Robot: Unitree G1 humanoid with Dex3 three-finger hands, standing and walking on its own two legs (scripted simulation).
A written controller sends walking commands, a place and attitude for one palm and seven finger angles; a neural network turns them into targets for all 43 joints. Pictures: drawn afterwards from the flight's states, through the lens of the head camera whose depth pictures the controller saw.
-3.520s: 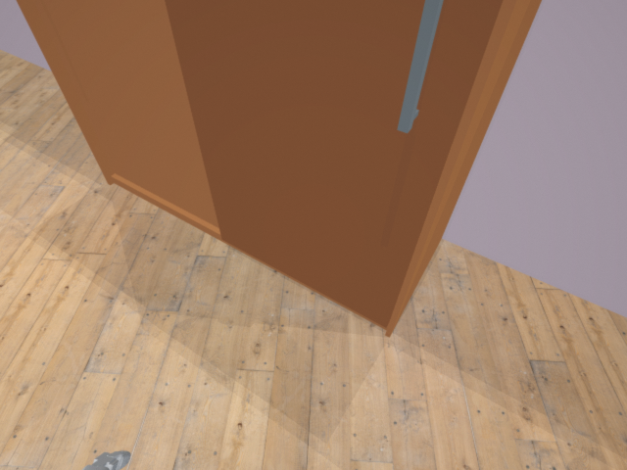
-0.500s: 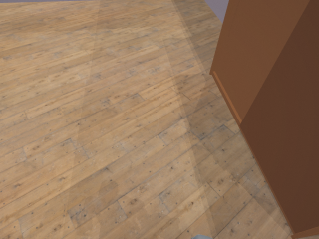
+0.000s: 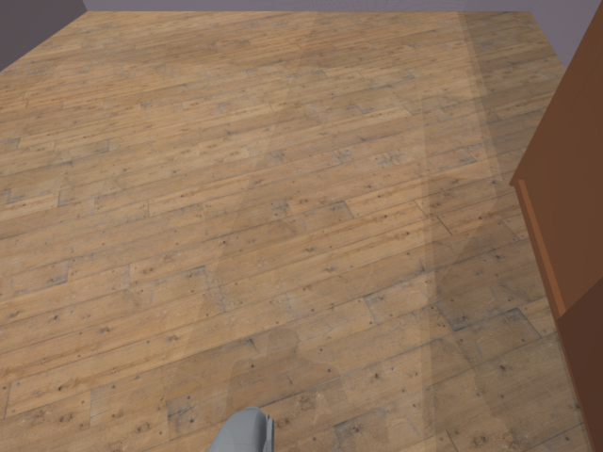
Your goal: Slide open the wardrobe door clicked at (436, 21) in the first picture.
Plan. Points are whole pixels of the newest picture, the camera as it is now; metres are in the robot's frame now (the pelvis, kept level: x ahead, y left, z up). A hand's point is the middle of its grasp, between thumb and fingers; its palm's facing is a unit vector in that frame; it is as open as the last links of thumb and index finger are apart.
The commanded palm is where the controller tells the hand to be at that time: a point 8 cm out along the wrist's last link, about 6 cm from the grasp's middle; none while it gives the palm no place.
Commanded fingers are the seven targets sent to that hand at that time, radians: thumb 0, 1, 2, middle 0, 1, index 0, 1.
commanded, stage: walk to a spot facing it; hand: right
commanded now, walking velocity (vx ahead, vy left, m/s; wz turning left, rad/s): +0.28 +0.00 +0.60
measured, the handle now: out of the picture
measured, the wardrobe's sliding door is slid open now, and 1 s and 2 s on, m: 0.00 0.00 0.00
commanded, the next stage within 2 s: turn to face it in 0.36 s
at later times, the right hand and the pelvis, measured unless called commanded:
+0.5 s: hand (400, 350) +0.32 -0.14 -0.17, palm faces -0.25 +0.94 -0.22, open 7.4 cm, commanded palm none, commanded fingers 0.00 -0.90 -0.90 0.20 0.30 0.20 0.30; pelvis +0.21 +0.03 -0.01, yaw +17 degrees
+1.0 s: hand (421, 310) +0.40 -0.19 -0.17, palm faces -0.10 +0.97 -0.23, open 7.4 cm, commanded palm none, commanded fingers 0.00 -0.90 -0.90 0.20 0.30 0.20 0.30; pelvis +0.30 +0.00 +0.00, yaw +8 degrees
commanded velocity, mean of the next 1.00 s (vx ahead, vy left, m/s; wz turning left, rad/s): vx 0.08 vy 0.00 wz -0.08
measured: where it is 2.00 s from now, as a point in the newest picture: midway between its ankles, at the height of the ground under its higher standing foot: (315, 438)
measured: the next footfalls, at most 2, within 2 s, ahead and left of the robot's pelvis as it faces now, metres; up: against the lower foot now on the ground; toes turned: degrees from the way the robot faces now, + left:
left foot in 0.22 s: +0.24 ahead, +0.12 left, +0.00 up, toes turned +16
right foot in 0.66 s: +0.41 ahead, -0.07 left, +0.00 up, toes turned +11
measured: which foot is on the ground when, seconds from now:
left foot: up 0.00-0.20, down 0.22-0.68, up 0.70-1.00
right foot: down 0.00-0.22, up 0.24-0.64, down 0.66-1.00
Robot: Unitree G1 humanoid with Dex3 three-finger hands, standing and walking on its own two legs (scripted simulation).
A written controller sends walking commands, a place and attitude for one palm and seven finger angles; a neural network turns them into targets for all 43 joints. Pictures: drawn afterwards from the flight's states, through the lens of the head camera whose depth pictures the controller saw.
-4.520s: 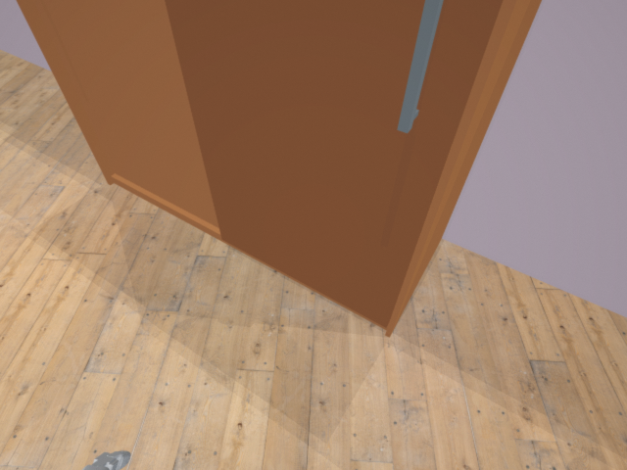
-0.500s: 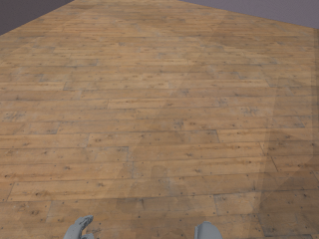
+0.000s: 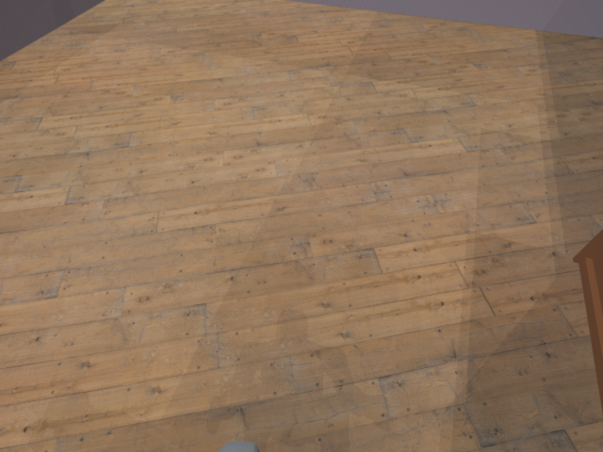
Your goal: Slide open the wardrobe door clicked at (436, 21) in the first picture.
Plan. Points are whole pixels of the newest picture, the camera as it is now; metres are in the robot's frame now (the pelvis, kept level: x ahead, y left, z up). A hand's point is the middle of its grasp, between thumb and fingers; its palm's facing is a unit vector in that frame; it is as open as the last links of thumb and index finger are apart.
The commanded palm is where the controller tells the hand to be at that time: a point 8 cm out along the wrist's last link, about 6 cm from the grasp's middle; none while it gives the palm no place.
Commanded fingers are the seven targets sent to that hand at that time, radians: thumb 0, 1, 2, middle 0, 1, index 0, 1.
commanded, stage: turn to face it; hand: right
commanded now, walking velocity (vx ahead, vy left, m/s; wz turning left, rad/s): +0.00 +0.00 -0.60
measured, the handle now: out of the picture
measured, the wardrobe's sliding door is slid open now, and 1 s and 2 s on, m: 0.00 0.00 0.00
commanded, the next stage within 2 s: none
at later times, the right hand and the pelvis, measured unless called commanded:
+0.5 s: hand out of the picture -0.02 -0.16 -0.16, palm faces +0.35 +0.90 -0.26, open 7.4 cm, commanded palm none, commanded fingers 0.00 -0.90 -0.90 0.20 0.30 0.20 0.30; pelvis -0.02 +0.05 +0.00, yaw -20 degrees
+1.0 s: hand out of the picture -0.06 -0.18 -0.15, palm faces +0.61 +0.73 -0.32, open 7.4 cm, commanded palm none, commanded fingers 0.00 -0.90 -0.90 0.20 0.30 0.20 0.30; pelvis -0.01 +0.05 -0.02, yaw -38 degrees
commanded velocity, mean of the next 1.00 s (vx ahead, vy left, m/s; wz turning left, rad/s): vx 0.00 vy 0.00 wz -0.60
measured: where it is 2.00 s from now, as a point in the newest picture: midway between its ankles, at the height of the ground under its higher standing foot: outside the picture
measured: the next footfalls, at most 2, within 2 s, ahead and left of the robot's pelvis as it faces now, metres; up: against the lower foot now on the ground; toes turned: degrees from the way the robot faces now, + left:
left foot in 0.18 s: +0.04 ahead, +0.16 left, +0.00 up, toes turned -6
right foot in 0.60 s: -0.05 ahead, -0.10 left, +0.00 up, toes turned -30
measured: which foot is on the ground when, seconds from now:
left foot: up 0.00-0.16, down 0.18-0.60, up 0.62-0.92, down 0.94-1.00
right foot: down 0.00-0.16, up 0.18-0.58, down 0.60-0.94, up 0.96-1.00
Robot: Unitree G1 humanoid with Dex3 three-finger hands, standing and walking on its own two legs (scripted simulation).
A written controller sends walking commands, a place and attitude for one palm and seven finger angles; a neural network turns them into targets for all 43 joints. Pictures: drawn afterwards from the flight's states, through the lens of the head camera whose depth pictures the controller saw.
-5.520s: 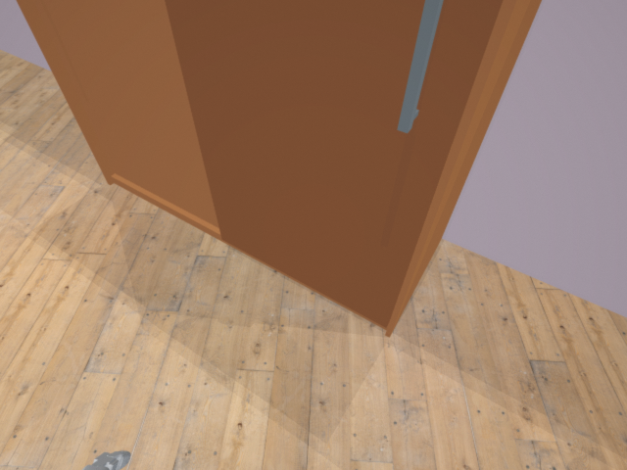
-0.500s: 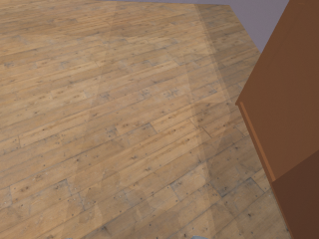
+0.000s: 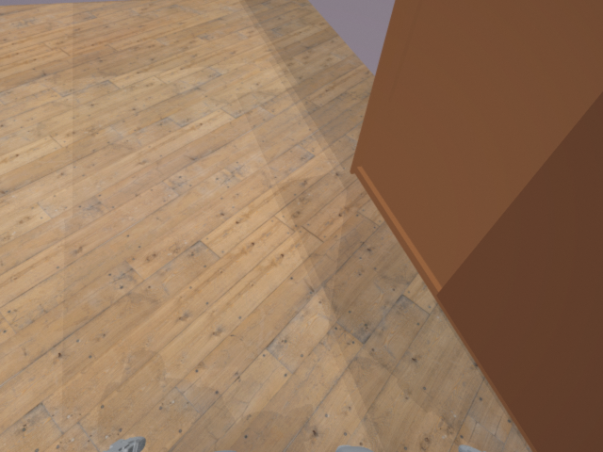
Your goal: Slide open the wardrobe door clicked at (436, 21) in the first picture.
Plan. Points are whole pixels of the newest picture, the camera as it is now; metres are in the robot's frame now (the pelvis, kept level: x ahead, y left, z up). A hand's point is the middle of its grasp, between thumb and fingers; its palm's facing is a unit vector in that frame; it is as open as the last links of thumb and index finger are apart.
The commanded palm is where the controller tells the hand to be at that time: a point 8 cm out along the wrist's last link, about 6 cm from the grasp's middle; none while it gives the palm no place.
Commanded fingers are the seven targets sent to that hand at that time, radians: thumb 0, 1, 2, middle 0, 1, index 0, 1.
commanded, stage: turn to face it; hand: right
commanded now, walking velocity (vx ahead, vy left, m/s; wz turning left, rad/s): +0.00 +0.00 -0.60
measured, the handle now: out of the picture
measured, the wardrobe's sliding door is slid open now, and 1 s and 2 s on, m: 0.00 0.00 0.00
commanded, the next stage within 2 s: take the last steps up to it in 1.76 s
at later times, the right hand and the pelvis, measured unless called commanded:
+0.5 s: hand out of the picture +0.00 -0.27 -0.16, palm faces +0.33 +0.91 -0.25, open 7.4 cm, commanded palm none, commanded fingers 0.00 -0.90 -0.90 0.20 0.30 0.20 0.30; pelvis +0.00 -0.04 +0.01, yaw -18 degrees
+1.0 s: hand out of the picture +0.00 -0.21 -0.12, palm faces +0.55 +0.78 -0.29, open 7.4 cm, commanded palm none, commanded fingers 0.00 -0.90 -0.90 0.20 0.30 0.20 0.30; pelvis +0.02 +0.01 +0.01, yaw -36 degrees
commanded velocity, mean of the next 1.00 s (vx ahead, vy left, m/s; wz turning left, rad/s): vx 0.00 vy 0.00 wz -0.60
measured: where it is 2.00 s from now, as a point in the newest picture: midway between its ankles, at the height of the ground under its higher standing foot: outside the picture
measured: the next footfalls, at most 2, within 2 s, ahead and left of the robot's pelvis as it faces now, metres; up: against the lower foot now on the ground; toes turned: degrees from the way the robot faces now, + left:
right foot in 0.34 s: +0.02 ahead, -0.14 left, +0.00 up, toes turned -20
left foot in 0.82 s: +0.12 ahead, +0.08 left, +0.00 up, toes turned -27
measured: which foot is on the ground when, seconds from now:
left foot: down 0.00-0.34, up 0.36-0.80, down 0.82-1.00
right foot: up 0.00-0.32, down 0.34-0.82, up 0.84-1.00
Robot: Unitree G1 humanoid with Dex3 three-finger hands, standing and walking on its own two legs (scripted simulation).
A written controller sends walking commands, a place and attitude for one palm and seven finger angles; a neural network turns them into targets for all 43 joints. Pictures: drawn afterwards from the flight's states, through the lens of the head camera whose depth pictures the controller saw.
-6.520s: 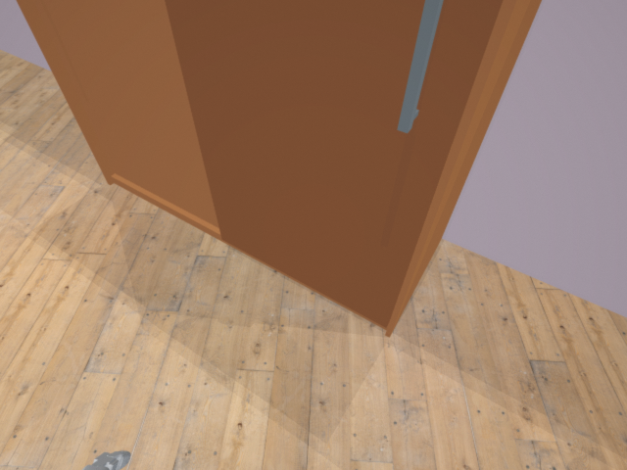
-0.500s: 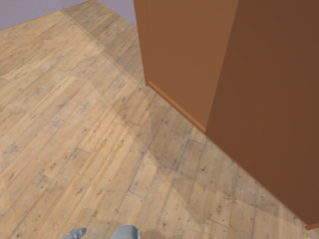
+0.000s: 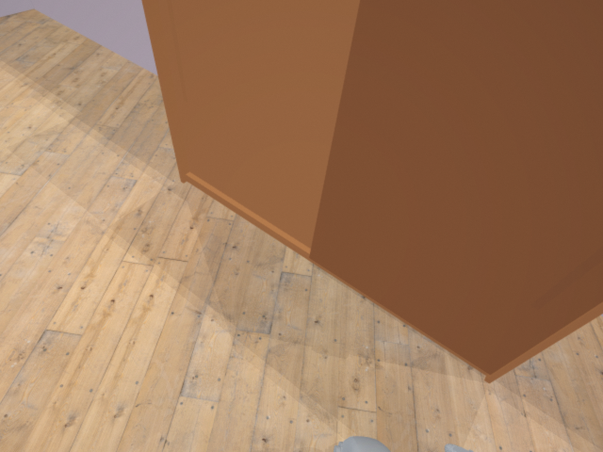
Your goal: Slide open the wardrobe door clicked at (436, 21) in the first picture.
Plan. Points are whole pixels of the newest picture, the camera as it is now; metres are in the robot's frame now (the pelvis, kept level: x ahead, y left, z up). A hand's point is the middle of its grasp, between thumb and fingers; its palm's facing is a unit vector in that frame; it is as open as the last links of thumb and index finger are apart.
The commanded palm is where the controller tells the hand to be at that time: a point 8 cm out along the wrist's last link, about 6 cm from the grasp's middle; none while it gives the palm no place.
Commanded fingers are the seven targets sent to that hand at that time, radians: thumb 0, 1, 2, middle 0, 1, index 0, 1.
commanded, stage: turn to face it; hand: right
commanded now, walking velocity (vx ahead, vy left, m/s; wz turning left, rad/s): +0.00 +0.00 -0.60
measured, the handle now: out of the picture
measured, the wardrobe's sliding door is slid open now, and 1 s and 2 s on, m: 0.00 0.00 0.00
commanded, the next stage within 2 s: take the last steps up to it in 0.76 s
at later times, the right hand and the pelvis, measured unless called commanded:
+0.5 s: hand out of the picture -0.01 -0.28 -0.17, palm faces +0.32 +0.91 -0.27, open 7.4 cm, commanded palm none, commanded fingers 0.00 -0.90 -0.90 0.20 0.30 0.20 0.30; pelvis -0.02 -0.05 +0.00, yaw -16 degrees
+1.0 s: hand out of the picture -0.07 -0.19 -0.15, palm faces +0.49 +0.84 -0.24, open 7.4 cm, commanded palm none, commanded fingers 0.00 -0.90 -0.90 0.20 0.30 0.20 0.30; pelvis -0.02 +0.00 +0.00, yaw -28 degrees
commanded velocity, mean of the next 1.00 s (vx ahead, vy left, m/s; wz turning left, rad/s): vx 0.05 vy -0.02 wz -0.37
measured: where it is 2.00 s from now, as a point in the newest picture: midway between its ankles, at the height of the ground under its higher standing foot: outside the picture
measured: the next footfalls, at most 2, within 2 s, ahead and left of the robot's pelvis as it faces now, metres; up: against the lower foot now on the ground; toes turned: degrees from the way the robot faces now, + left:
right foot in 0.26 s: +0.01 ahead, -0.16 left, +0.00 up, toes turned -16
left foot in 0.70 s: +0.08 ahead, +0.07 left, +0.00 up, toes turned -17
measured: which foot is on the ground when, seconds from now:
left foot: down 0.00-0.26, up 0.28-0.68, down 0.70-1.00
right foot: up 0.00-0.24, down 0.26-0.70, up 0.72-1.00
